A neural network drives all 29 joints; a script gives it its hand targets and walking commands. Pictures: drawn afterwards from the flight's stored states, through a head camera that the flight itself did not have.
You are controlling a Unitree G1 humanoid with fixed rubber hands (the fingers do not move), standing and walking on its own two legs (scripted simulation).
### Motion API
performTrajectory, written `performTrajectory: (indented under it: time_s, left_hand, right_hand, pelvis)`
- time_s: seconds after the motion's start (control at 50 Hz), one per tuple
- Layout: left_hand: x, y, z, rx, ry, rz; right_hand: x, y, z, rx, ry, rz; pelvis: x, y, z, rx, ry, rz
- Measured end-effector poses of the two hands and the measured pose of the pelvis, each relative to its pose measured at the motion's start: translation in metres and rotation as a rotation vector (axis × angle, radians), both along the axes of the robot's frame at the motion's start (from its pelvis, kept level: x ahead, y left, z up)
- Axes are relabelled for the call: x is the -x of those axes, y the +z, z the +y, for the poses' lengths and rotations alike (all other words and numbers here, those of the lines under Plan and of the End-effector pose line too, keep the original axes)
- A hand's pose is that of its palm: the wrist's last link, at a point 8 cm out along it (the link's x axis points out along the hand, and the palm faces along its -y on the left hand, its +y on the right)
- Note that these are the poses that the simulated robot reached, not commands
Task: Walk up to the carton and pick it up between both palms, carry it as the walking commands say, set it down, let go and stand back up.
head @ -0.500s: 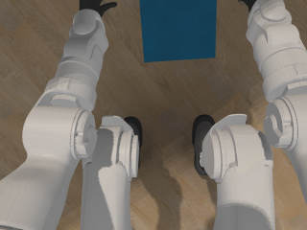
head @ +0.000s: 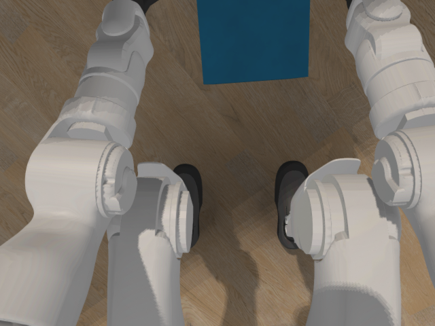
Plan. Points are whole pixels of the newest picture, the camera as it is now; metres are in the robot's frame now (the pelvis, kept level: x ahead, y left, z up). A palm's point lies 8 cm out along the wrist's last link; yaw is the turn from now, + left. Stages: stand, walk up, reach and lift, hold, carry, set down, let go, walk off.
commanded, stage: reach and lift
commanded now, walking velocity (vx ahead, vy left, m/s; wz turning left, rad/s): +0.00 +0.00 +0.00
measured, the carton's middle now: (249, 13) +0.53 -0.03 -0.28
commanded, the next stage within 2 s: none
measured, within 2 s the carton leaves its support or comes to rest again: leaves its support in 0.60 s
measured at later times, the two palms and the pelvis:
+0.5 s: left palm out of the picture +0.55 +0.10 -0.18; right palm out of the picture +0.54 -0.16 -0.19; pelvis +0.01 +0.00 +0.00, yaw +0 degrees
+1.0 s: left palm out of the picture +0.55 +0.10 -0.17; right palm out of the picture +0.54 -0.15 -0.19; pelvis +0.01 +0.00 +0.00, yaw +0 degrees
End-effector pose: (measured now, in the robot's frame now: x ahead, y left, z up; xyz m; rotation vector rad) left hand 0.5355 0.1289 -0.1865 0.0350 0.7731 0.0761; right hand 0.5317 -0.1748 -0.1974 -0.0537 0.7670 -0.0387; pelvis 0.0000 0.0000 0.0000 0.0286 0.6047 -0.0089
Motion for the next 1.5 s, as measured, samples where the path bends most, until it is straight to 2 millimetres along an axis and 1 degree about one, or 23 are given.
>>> performTrajectory:
  time_s: [0.1, 0.2, 0.36, 0.52, 0.7, 1.0, 1.28, 1.5]
  left_hand:
    - [-0.002, 0.002, -0.012, 0.015, -0.02, -0.001]
    - [-0.004, 0.004, -0.029, 0.036, -0.044, -0.001]
    - [-0.007, 0.005, -0.029, 0.032, -0.029, 0.012]
    - [-0.012, 0.008, -0.031, 0.054, -0.046, 0.024]
    - [-0.013, 0.011, -0.033, 0.066, -0.049, 0.023]
    - [-0.01, 0.018, -0.029, 0.056, -0.021, 0.011]
    - [-0.008, 0.045, -0.032, 0.046, 0.026, -0.055]
    - [-0.005, 0.068, -0.038, 0.046, 0.064, -0.096]
  right_hand:
    - [-0.002, 0.002, 0.011, -0.009, 0.023, -0.003]
    - [-0.005, 0.005, 0.019, -0.01, 0.033, -0.006]
    - [-0.007, 0.007, 0.019, -0.002, 0.04, 0.013]
    - [-0.01, 0.01, 0.017, -0.018, 0.068, 0.043]
    - [-0.009, 0.01, 0.014, -0.029, 0.054, 0.054]
    - [-0.006, 0.011, 0.021, -0.023, 0.044, 0.055]
    - [-0.004, 0.036, 0.024, -0.004, 0.004, 0.007]
    - [-0.006, 0.063, 0.022, 0.021, -0.021, -0.021]
  pelvis:
    - [0.002, 0.001, 0.001, 0.0, 0.001, -0.007]
    - [0.002, 0.002, 0.001, -0.001, 0.0, -0.01]
    - [0.0, 0.0, 0.0, -0.003, 0.0, -0.017]
    - [-0.008, -0.005, -0.001, -0.003, 0.001, -0.002]
    - [-0.014, -0.005, -0.002, -0.002, -0.004, 0.026]
    - [-0.013, -0.001, 0.0, -0.002, -0.007, 0.018]
    - [-0.005, 0.003, 0.003, 0.003, -0.007, 0.006]
    - [0.0, 0.012, 0.003, 0.004, -0.011, 0.032]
